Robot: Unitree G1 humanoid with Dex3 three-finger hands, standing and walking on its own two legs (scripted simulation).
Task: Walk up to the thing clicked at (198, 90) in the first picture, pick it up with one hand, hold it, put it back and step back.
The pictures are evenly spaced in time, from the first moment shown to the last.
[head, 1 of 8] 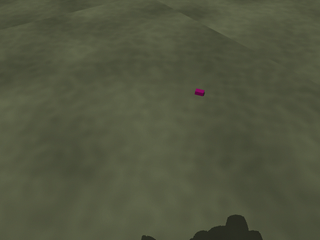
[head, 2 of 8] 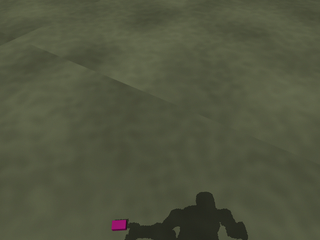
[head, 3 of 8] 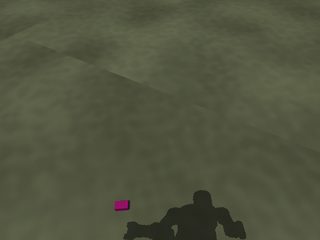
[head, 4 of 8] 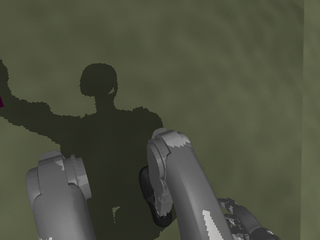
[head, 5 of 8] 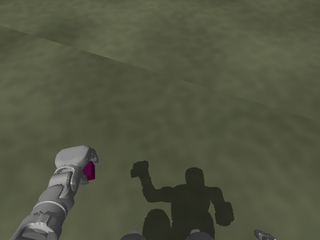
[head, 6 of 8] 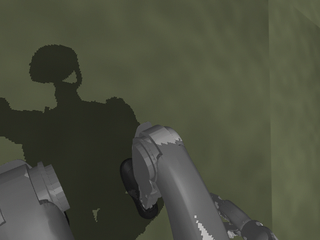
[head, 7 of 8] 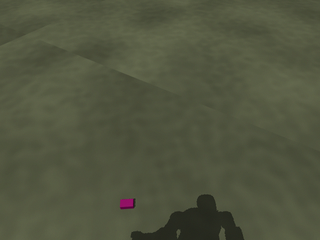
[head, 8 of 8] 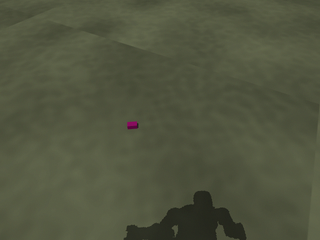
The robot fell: no
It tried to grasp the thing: yes
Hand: left
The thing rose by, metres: 0.69
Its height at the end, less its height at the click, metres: +0.00
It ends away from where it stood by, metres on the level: 0.02
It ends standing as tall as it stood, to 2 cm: yes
